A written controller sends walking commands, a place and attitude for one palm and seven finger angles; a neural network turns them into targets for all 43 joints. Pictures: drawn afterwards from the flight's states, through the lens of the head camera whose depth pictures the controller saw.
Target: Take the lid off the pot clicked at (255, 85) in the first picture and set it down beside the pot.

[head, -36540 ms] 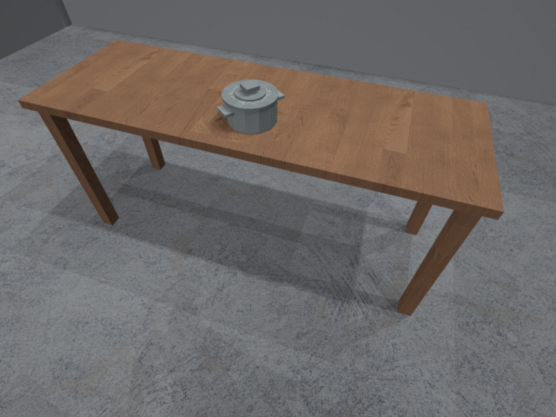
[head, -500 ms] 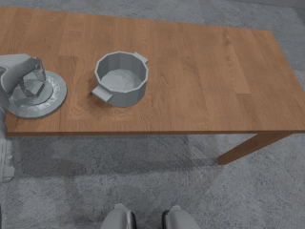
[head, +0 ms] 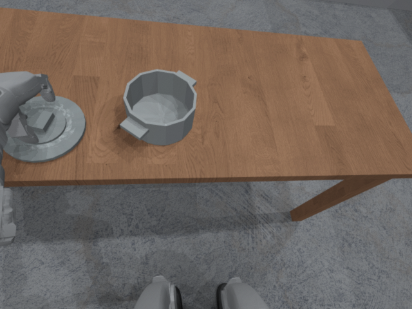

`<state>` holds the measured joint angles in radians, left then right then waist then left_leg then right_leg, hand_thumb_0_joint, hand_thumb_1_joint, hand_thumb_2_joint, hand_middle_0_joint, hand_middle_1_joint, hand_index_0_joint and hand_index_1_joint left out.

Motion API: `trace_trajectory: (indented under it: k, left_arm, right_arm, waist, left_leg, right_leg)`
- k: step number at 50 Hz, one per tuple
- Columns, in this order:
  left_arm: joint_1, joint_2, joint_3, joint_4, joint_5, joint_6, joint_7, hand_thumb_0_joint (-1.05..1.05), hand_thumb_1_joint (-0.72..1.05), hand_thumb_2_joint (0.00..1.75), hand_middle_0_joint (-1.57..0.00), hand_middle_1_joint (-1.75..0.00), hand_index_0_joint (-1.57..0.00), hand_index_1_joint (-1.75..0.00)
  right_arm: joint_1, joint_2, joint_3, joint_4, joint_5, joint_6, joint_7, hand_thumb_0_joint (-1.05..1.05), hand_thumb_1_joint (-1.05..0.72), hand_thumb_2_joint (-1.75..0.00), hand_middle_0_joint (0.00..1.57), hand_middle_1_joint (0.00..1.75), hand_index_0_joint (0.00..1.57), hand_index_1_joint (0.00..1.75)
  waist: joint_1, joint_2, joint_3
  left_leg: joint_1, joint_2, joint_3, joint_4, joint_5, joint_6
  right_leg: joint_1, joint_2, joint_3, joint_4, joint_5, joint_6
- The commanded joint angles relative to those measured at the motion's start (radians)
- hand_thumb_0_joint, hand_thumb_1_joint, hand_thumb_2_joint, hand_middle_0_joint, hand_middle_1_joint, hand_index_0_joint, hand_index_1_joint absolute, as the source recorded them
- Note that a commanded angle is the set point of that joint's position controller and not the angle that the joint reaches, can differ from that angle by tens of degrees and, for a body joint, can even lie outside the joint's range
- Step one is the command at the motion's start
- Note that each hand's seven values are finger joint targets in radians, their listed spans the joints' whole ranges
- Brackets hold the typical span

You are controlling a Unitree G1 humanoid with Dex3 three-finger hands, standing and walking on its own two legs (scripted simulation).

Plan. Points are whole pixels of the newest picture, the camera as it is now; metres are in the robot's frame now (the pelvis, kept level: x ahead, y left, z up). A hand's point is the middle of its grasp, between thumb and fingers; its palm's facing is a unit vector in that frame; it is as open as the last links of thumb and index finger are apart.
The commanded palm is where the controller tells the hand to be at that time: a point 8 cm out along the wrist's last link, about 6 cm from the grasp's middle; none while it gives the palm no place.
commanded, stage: raise the empty hand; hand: left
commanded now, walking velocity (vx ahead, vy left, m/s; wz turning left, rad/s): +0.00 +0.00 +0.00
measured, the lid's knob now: (38, 120) +0.50 +0.32 -0.03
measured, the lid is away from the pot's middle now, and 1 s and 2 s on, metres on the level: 0.25 0.25 0.25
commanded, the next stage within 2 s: draw the hand back to the body in 1.40 s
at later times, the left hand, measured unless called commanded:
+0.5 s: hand (9, 105) +0.47 +0.32 +0.06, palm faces -0.43 -0.14 -0.89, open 11.0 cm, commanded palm +0.52 +0.30 +0.11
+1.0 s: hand out of the picture +0.48 +0.32 +0.10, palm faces -0.43 -0.13 -0.90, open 11.0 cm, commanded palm +0.51 +0.31 +0.17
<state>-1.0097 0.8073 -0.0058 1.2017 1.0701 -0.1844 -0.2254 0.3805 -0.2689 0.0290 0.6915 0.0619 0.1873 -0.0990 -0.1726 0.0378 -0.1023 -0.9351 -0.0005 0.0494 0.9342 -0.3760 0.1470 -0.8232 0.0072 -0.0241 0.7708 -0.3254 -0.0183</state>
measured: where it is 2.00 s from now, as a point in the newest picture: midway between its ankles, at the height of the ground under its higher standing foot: outside the picture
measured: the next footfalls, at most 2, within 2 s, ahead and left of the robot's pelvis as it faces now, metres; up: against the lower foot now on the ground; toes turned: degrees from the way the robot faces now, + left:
none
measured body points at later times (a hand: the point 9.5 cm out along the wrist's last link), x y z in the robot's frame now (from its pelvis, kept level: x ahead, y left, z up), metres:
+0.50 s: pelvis +0.01 +0.00 +0.01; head +0.11 +0.05 +0.45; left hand +0.49 +0.33 +0.11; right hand +0.00 -0.28 -0.09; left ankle +0.03 +0.02 -0.68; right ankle +0.03 -0.19 -0.68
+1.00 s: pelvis +0.02 +0.00 +0.03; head +0.11 +0.04 +0.47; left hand +0.50 +0.33 +0.15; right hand +0.02 -0.28 -0.08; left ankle +0.03 +0.02 -0.68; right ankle +0.03 -0.19 -0.68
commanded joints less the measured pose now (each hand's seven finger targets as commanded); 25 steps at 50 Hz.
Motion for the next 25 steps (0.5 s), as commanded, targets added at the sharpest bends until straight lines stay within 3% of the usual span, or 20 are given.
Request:
trace_trajectory:
  k: [1,3,5,6,8,10,12,13,14,16,17,18,19,20,22,24,25]
  left_arm:
    - [-0.420,0.278,0.061,-0.198,-0.021,-0.006,0.037,0.00,0.02,0.58,-0.32,-0.91,-0.32,-0.91]
    - [-0.397,0.289,0.069,-0.176,-0.020,-0.013,0.036,0.00,0.02,0.57,-0.32,-0.91,-0.32,-0.91]
    - [-0.413,0.259,0.041,-0.173,-0.019,-0.008,0.036,0.00,0.02,0.57,-0.32,-0.91,-0.32,-0.91]
    - [-0.421,0.275,0.052,-0.194,-0.016,-0.008,0.037,0.00,0.02,0.57,-0.32,-0.91,-0.32,-0.91]
    - [-0.481,0.303,0.072,-0.300,-0.011,-0.022,0.039,0.00,0.02,0.57,-0.32,-0.91,-0.32,-0.91]
    - [-0.462,0.302,0.078,-0.287,-0.018,-0.021,0.040,0.00,0.02,0.57,-0.32,-0.91,-0.32,-0.91]
    - [-0.442,0.305,0.082,-0.243,-0.031,-0.010,0.040,0.00,0.02,0.57,-0.32,-0.91,-0.32,-0.91]
    - [-0.447,0.302,0.077,-0.242,-0.036,-0.011,0.038,0.00,0.02,0.57,-0.32,-0.91,-0.32,-0.91]
    - [-0.424,0.270,0.049,-0.184,-0.039,0.002,0.036,0.00,0.02,0.57,-0.32,-0.91,-0.32,-0.91]
    - [-0.464,0.243,0.013,-0.196,-0.036,0.012,0.031,0.00,0.02,0.57,-0.32,-0.91,-0.32,-0.91]
    - [-0.478,0.227,0.000,-0.214,-0.032,0.014,0.028,0.00,0.02,0.57,-0.32,-0.91,-0.32,-0.91]
    - [-0.474,0.249,0.023,-0.232,-0.032,0.007,0.023,0.00,0.02,0.57,-0.32,-0.91,-0.32,-0.91]
    - [-0.473,0.227,0.004,-0.226,-0.034,0.010,0.015,0.00,0.02,0.57,-0.32,-0.91,-0.32,-0.91]
    - [-0.494,0.246,0.023,-0.266,-0.035,0.006,0.009,0.00,0.02,0.57,-0.32,-0.91,-0.32,-0.91]
    - [-0.456,0.249,0.034,-0.224,-0.050,0.009,0.000,0.00,0.02,0.57,-0.32,-0.91,-0.32,-0.91]
    - [-0.449,0.284,0.056,-0.216,-0.049,0.000,-0.005,0.00,0.02,0.57,-0.32,-0.91,-0.32,-0.91]
    - [-0.471,0.238,0.016,-0.204,-0.052,0.008,-0.007,0.00,0.02,0.57,-0.32,-0.91,-0.32,-0.91]
  right_arm:
    - [0.167,-0.222,-0.079,-0.031,-0.012,0.002,-0.017,0.00,-0.90,-0.90,0.20,0.30,0.20,0.30]
    - [0.161,-0.223,-0.074,-0.036,-0.008,0.004,-0.017,0.00,-0.90,-0.90,0.20,0.30,0.20,0.30]
    - [0.159,-0.226,-0.077,-0.032,-0.010,0.008,-0.013,0.00,-0.90,-0.90,0.20,0.30,0.20,0.30]
    - [0.157,-0.227,-0.079,-0.029,-0.008,0.010,-0.011,0.00,-0.90,-0.90,0.20,0.30,0.20,0.30]
    - [0.160,-0.225,-0.085,-0.028,-0.015,0.010,-0.013,0.00,-0.90,-0.90,0.20,0.30,0.20,0.30]
    - [0.160,-0.219,-0.086,-0.029,-0.014,0.010,-0.014,0.00,-0.90,-0.90,0.20,0.30,0.20,0.30]
    - [0.154,-0.222,-0.083,-0.030,-0.008,0.009,-0.016,0.00,-0.90,-0.90,0.20,0.30,0.20,0.30]
    - [0.151,-0.221,-0.077,-0.032,-0.005,0.005,-0.017,0.00,-0.90,-0.90,0.20,0.30,0.20,0.30]
    - [0.150,-0.220,-0.075,-0.031,-0.001,0.003,-0.015,0.00,-0.90,-0.90,0.20,0.30,0.20,0.30]
    - [0.146,-0.226,-0.074,-0.026,0.003,-0.001,-0.010,0.00,-0.90,-0.90,0.20,0.30,0.20,0.30]
    - [0.149,-0.225,-0.078,-0.025,0.003,-0.003,-0.009,0.00,-0.90,-0.90,0.20,0.30,0.20,0.30]
    - [0.148,-0.223,-0.078,-0.028,0.003,-0.007,-0.010,0.00,-0.90,-0.90,0.20,0.30,0.20,0.30]
    - [0.156,-0.223,-0.079,-0.024,0.002,-0.008,-0.008,0.00,-0.90,-0.90,0.20,0.30,0.20,0.30]
    - [0.161,-0.222,-0.085,-0.023,-0.001,-0.006,-0.008,0.00,-0.90,-0.90,0.20,0.30,0.20,0.30]
    - [0.154,-0.220,-0.084,-0.027,0.003,-0.008,-0.007,0.00,-0.90,-0.90,0.20,0.30,0.20,0.30]
    - [0.159,-0.220,-0.080,-0.032,0.003,-0.009,-0.013,0.00,-0.90,-0.90,0.20,0.30,0.20,0.30]
    - [0.147,-0.220,-0.079,-0.026,0.004,-0.010,-0.009,0.00,-0.90,-0.90,0.20,0.30,0.20,0.30]
  waist:
    - [0.002,0.201,-0.486]
    - [0.005,0.196,-0.457]
    - [-0.003,0.189,-0.432]
    - [0.007,0.217,-0.434]
    - [0.013,0.285,-0.519]
    - [0.011,0.283,-0.530]
    - [0.006,0.209,-0.480]
    - [0.010,0.225,-0.473]
    - [0.002,0.188,-0.431]
    - [0.001,0.199,-0.391]
    - [0.001,0.212,-0.407]
    - [0.015,0.236,-0.427]
    - [0.010,0.238,-0.437]
    - [0.016,0.251,-0.471]
    - [0.014,0.192,-0.448]
    - [0.021,0.182,-0.454]
    - [0.011,0.195,-0.415]
  left_leg:
    - [0.722,0.067,-0.217,-0.126,0.510,-0.145]
    - [0.698,0.065,-0.210,-0.128,0.498,-0.140]
    - [0.692,0.067,-0.216,-0.133,0.463,-0.140]
    - [0.707,0.071,-0.220,-0.142,0.448,-0.144]
    - [0.797,0.078,-0.237,-0.142,0.532,-0.155]
    - [0.823,0.078,-0.243,-0.143,0.558,-0.163]
    - [0.763,0.073,-0.233,-0.159,0.467,-0.148]
    - [0.764,0.072,-0.225,-0.165,0.475,-0.145]
    - [0.729,0.067,-0.219,-0.168,0.420,-0.141]
    - [0.705,0.066,-0.217,-0.190,0.330,-0.136]
    - [0.727,0.064,-0.219,-0.193,0.334,-0.135]
    - [0.755,0.066,-0.223,-0.192,0.390,-0.141]
    - [0.782,0.071,-0.236,-0.189,0.424,-0.151]
    - [0.818,0.076,-0.247,-0.191,0.463,-0.157]
    - [0.797,0.069,-0.232,-0.191,0.457,-0.148]
    - [0.784,0.063,-0.223,-0.196,0.486,-0.149]
    - [0.773,0.064,-0.216,-0.204,0.449,-0.147]
  right_leg:
    - [-0.138,0.077,-0.066,-0.066,0.072,-0.028]
    - [-0.146,0.076,-0.066,-0.065,0.067,-0.029]
    - [-0.164,0.077,-0.067,-0.066,0.051,-0.028]
    - [-0.164,0.073,-0.068,-0.067,0.041,-0.031]
    - [-0.158,0.070,-0.063,-0.069,0.068,-0.032]
    - [-0.150,0.076,-0.062,-0.077,0.074,-0.030]
    - [-0.123,0.073,-0.065,-0.088,0.059,-0.026]
    - [-0.123,0.072,-0.063,-0.091,0.063,-0.028]
    - [-0.124,0.074,-0.064,-0.094,0.047,-0.026]
    - [-0.131,0.069,-0.063,-0.101,0.026,-0.030]
    - [-0.131,0.070,-0.061,-0.106,0.030,-0.031]
    - [-0.123,0.068,-0.060,-0.105,0.043,-0.033]
    - [-0.128,0.070,-0.061,-0.104,0.047,-0.032]
    - [-0.124,0.070,-0.059,-0.105,0.060,-0.031]
    - [-0.094,0.071,-0.058,-0.121,0.067,-0.028]
    - [-0.064,0.073,-0.053,-0.123,0.080,-0.027]
    - [-0.081,0.069,-0.056,-0.132,0.069,-0.028]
